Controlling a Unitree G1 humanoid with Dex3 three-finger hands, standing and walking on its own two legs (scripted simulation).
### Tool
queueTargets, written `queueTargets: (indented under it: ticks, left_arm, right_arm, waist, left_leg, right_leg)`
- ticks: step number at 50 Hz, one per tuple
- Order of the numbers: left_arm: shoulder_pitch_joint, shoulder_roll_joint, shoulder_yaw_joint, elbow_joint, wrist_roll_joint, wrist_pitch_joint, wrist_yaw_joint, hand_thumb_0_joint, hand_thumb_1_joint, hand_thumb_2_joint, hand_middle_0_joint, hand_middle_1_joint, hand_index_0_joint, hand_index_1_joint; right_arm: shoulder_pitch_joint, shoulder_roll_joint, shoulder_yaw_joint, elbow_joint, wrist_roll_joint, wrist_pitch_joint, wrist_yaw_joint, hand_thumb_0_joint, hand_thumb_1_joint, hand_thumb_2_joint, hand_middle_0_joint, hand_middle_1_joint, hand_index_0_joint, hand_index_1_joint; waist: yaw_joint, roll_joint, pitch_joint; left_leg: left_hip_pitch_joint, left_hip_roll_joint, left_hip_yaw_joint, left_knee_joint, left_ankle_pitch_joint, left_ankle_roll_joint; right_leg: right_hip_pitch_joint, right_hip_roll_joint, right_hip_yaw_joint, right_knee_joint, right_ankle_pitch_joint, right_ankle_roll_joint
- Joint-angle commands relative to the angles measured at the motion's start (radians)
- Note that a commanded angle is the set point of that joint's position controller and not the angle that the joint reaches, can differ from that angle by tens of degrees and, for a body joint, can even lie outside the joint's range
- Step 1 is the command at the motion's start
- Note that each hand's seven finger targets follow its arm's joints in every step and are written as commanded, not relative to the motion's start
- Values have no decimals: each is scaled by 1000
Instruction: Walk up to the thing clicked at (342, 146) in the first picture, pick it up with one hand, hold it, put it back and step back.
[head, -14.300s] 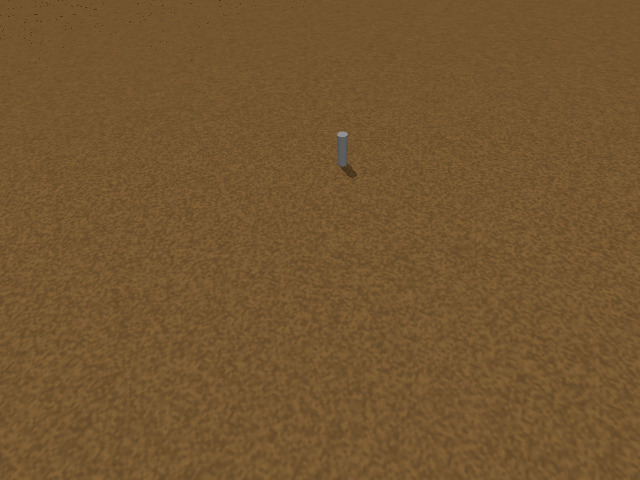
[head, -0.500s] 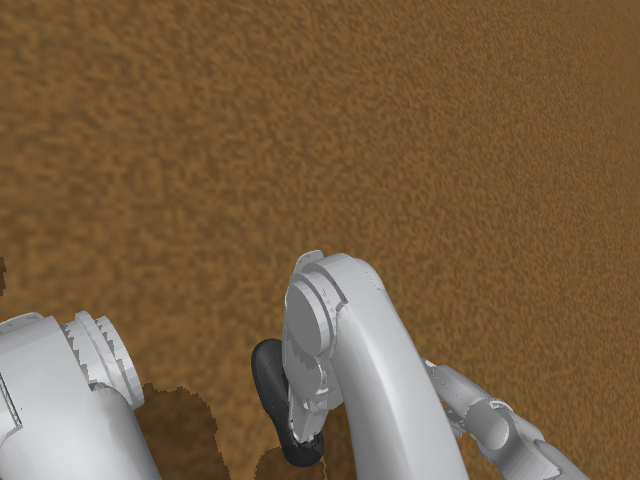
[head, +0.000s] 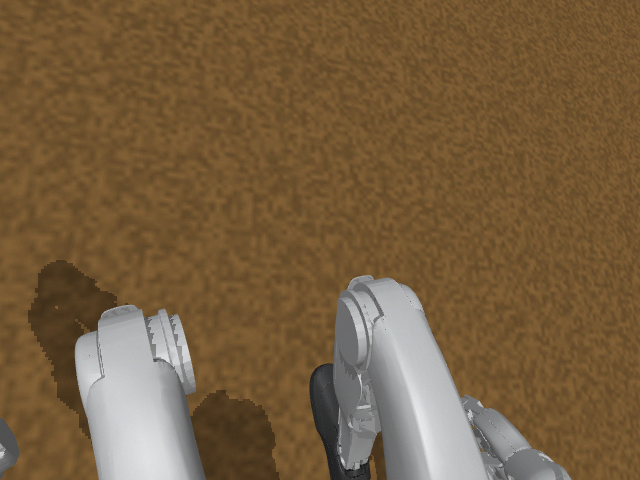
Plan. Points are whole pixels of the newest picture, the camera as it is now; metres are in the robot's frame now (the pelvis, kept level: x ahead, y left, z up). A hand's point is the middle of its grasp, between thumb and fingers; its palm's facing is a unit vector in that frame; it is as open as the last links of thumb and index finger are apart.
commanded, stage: settle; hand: left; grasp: from the side
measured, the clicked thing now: out of the picture +0.44 +0.38 -0.09
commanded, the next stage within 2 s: lift in 1.32 s
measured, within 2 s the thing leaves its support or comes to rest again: neither
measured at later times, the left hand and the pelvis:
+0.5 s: hand out of the picture +0.45 +0.37 +0.00, palm faces +0.43 -0.90 -0.07, open 8.3 cm; pelvis +0.01 -0.01 +0.03, yaw +3 degrees
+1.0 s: hand out of the picture +0.46 +0.37 +0.03, palm faces +0.45 -0.89 -0.07, open 8.3 cm; pelvis +0.01 -0.01 +0.05, yaw +5 degrees
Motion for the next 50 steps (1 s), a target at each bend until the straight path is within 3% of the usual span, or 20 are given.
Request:
queueTargets:
  ticks: [1, 3, 6, 8, 9, 11, 13, 14, 16, 19, 21, 22, 24, 28, 33, 37, 40, 43, 45, 50]
  left_arm:
    - [-286, 269, 38, -234, -18, -44, -19, 0, 231, 1289, -1277, -1454, -1299, -1450]
    - [-269, 227, 24, -208, -26, -34, -39, 0, 248, 1299, -1278, -1467, -1303, -1461]
    - [-277, 261, 49, -228, -16, -23, -40, 0, 237, 1300, -1268, -1458, -1290, -1455]
    - [-295, 250, 53, -237, -18, -17, -47, 0, 216, 1297, -1269, -1458, -1290, -1455]
    - [-294, 223, 33, -227, -23, -13, -57, 0, 208, 1288, -1264, -1452, -1286, -1449]
    - [-298, 237, 42, -218, -14, -7, -60, 0, 177, 1283, -1262, -1451, -1283, -1449]
    - [-303, 265, 76, -239, -17, -5, -60, 0, 165, 1278, -1253, -1439, -1272, -1439]
    - [-309, 256, 69, -244, -19, -4, -65, 0, 156, 1272, -1262, -1438, -1280, -1438]
    - [-295, 211, 43, -201, -17, 11, -74, 0, 146, 1277, -1245, -1434, -1263, -1436]
    - [-315, 252, 74, -226, -11, 20, -70, 0, 148, 1266, -1242, -1421, -1259, -1422]
    - [-336, 224, 56, -238, -11, 22, -71, 0, 115, 1263, -1240, -1419, -1256, -1423]
    - [-337, 225, 75, -233, -18, 25, -72, 0, 154, 1271, -1245, -1421, -1261, -1424]
    - [-333, 226, 64, -228, -9, 28, -69, 0, 137, 1272, -1247, -1421, -1262, -1426]
    - [-358, 247, 86, -254, -4, 31, -60, 0, 175, 1280, -1255, -1424, -1270, -1428]
    - [-338, 199, 62, -203, 6, 46, -51, 0, 215, 1312, -1262, -1436, -1276, -1442]
    - [-375, 229, 75, -254, 12, 41, -47, 0, 208, 1334, -1274, -1453, -1286, -1460]
    - [-354, 196, 69, -210, 8, 45, -46, 0, 242, 1341, -1274, -1454, -1287, -1460]
    - [-358, 221, 69, -221, 19, 47, -44, 0, 225, 1342, -1271, -1452, -1283, -1459]
    - [-390, 186, 51, -228, 20, 47, -38, 0, 219, 1361, -1270, -1463, -1283, -1471]
    - [-375, 205, 57, -209, 37, 49, -33, 0, 236, 1359, -1266, -1456, -1279, -1463]
  right_arm:
    - [111, -282, -131, -32, 11, -14, -29, 0, -869, -890, 200, 300, 200, 300]
    - [123, -276, -139, -25, 17, -18, -32, 0, -867, -889, 200, 300, 200, 300]
    - [133, -272, -153, -21, 25, -23, -38, 0, -866, -889, 200, 300, 200, 300]
    - [150, -264, -160, -10, 25, -25, -39, 0, -869, -890, 200, 300, 200, 300]
    - [144, -261, -161, -15, 29, -27, -40, 0, -869, -890, 200, 300, 200, 300]
    - [152, -257, -168, -4, 31, -32, -42, 0, -873, -891, 200, 300, 199, 300]
    - [162, -252, -173, -6, 34, -33, -43, 0, -872, -891, 200, 300, 199, 300]
    - [161, -252, -176, -3, 35, -33, -43, 0, -876, -892, 200, 300, 199, 300]
    - [163, -246, -179, -2, 37, -36, -45, 0, -877, -893, 200, 300, 199, 300]
    - [179, -243, -188, 5, 40, -37, -48, 0, -875, -892, 200, 300, 199, 300]
    - [173, -239, -193, -2, 43, -39, -49, 0, -882, -894, 199, 300, 199, 300]
    - [188, -242, -196, 8, 42, -39, -50, 0, -876, -892, 199, 300, 199, 300]
    - [182, -238, -201, 5, 45, -42, -53, 0, -881, -894, 199, 300, 199, 300]
    - [203, -230, -205, 11, 46, -41, -55, 0, -878, -893, 199, 300, 199, 300]
    - [209, -227, -211, 12, 49, -41, -59, 0, -877, -893, 199, 300, 199, 300]
    - [216, -223, -222, 16, 53, -41, -62, 0, -876, -893, 199, 300, 199, 300]
    - [225, -218, -222, 22, 53, -46, -65, 0, -873, -893, 199, 300, 199, 300]
    - [222, -216, -228, 12, 54, -47, -65, 0, -874, -893, 199, 300, 199, 300]
    - [235, -210, -229, 24, 52, -47, -65, 0, -873, -894, 199, 300, 199, 300]
    - [232, -210, -234, 31, 51, -46, -64, 0, -873, -894, 199, 300, 199, 300]
  waist:
    - [-9, 424, -640]
    - [-10, 422, -643]
    - [10, 428, -663]
    - [7, 420, -689]
    - [2, 416, -689]
    - [5, 406, -674]
    - [21, 385, -716]
    - [27, 398, -719]
    - [14, 377, -715]
    - [32, 369, -733]
    - [26, 376, -747]
    - [26, 372, -746]
    - [31, 373, -742]
    - [38, 363, -785]
    - [28, 349, -734]
    - [37, 373, -774]
    - [28, 343, -750]
    - [41, 357, -812]
    - [22, 348, -773]
    - [40, 376, -770]
  left_leg:
    - [481, 17, 126, -311, 70, 32]
    - [489, 13, 134, -318, 82, 33]
    - [512, 13, 144, -333, 107, 31]
    - [523, 12, 150, -328, 125, 32]
    - [518, 11, 152, -331, 123, 35]
    - [505, 11, 159, -340, 115, 37]
    - [499, 9, 165, -339, 120, 40]
    - [510, 8, 170, -345, 125, 39]
    - [513, 10, 171, -349, 135, 42]
    - [508, 9, 182, -353, 140, 44]
    - [516, 8, 181, -358, 138, 45]
    - [527, 7, 181, -361, 148, 44]
    - [527, 8, 185, -368, 135, 44]
    - [525, 5, 191, -376, 149, 48]
    - [523, 6, 193, -402, 123, 47]
    - [570, 6, 191, -417, 139, 43]
    - [551, 4, 195, -423, 126, 48]
    - [588, 6, 197, -429, 161, 49]
    - [573, 6, 199, -428, 160, 49]
    - [614, 6, 196, -453, 167, 43]
  right_leg:
    - [225, 28, -78, -227, 163, -83]
    - [228, 23, -72, -235, 173, -82]
    - [230, 19, -60, -241, 182, -85]
    - [244, 18, -53, -248, 198, -84]
    - [247, 16, -51, -253, 199, -83]
    - [253, 14, -46, -261, 189, -82]
    - [287, 14, -40, -270, 190, -79]
    - [285, 10, -37, -269, 192, -81]
    - [288, 10, -35, -278, 202, -79]
    - [310, 8, -24, -291, 205, -77]
    - [301, 7, -23, -294, 202, -78]
    - [305, 5, -23, -298, 210, -77]
    - [294, 5, -20, -301, 196, -79]
    - [342, 2, -11, -315, 210, -75]
    - [308, 1, -13, -337, 179, -78]
    - [298, -1, -11, -333, 184, -82]
    - [313, -2, -9, -355, 180, -78]
    - [342, -2, -2, -357, 204, -77]
    - [332, -4, -1, -365, 209, -76]
    - [306, -6, -4, -361, 197, -84]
